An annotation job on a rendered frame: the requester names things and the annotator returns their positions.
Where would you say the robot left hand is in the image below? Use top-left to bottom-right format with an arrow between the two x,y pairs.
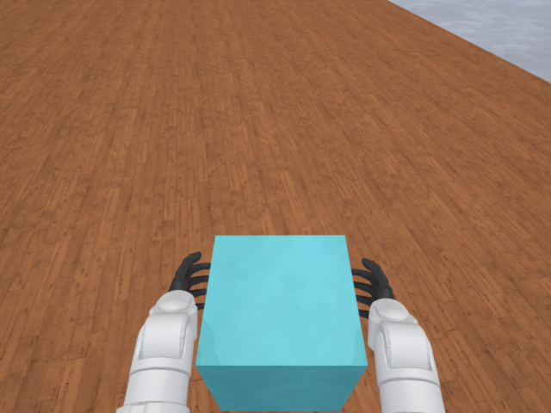
168,251 -> 211,311

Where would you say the right robot forearm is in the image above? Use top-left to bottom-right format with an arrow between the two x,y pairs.
368,299 -> 445,413

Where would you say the carton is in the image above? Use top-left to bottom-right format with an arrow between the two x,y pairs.
195,235 -> 368,411

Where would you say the robot right hand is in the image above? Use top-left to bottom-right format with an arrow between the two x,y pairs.
351,258 -> 395,319

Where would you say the left robot forearm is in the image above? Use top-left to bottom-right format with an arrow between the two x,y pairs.
116,290 -> 197,413

